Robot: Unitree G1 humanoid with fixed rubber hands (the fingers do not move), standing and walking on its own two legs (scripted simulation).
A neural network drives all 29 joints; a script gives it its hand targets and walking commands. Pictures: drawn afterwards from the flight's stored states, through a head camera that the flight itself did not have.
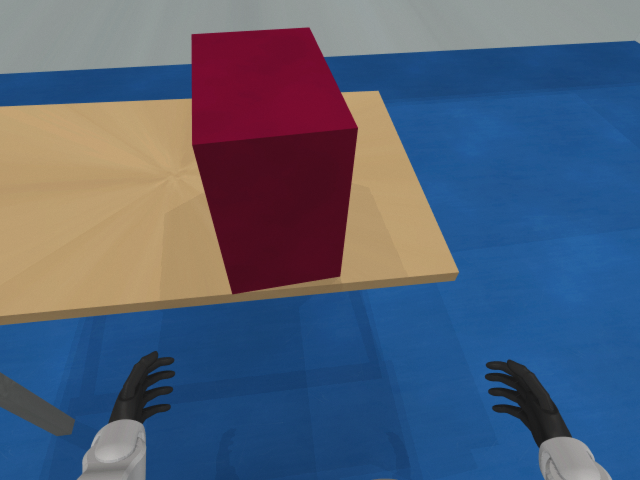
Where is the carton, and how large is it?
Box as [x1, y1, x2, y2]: [192, 27, 357, 293]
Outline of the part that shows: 308,27 192,34 192,145 232,293 339,276 357,127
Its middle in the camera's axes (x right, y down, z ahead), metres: -0.08 -0.12 +0.61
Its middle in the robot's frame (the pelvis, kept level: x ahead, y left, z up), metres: +0.54 +0.08 +0.08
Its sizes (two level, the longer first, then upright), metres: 0.278 0.180 0.291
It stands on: a table, 0.71 m high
